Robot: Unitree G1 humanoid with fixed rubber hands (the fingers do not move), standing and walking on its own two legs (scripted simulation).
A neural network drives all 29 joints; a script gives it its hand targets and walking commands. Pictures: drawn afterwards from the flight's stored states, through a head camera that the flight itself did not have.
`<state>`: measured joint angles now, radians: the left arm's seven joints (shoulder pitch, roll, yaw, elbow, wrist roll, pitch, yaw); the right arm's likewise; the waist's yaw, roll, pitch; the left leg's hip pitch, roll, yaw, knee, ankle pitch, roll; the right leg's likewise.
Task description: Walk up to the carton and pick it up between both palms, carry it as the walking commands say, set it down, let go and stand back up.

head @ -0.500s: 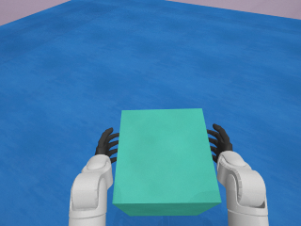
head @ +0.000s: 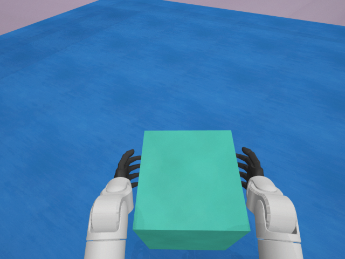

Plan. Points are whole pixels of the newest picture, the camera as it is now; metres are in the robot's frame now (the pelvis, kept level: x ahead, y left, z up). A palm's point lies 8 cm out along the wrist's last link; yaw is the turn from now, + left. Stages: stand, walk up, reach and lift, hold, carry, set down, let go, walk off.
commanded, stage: carry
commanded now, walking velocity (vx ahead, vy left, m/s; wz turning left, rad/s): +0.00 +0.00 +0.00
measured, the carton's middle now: (187, 194) +0.27 -0.01 -0.01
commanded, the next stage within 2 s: none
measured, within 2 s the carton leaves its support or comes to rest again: neither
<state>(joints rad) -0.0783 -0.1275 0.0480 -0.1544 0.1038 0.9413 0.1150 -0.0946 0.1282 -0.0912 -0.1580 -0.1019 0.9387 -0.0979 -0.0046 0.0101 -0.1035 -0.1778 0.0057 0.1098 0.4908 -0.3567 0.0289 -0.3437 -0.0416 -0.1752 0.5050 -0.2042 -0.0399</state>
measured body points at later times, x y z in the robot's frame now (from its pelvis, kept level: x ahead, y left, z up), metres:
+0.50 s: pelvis -0.01 +0.01 +0.00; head -0.02 +0.02 +0.45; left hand +0.28 +0.15 +0.05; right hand +0.28 -0.14 +0.05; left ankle -0.06 +0.09 -0.73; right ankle +0.04 -0.10 -0.73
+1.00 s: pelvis +0.16 -0.01 +0.01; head +0.16 -0.01 +0.46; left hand +0.42 +0.14 +0.05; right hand +0.44 -0.15 +0.06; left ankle +0.18 +0.11 -0.69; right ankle +0.08 -0.12 -0.73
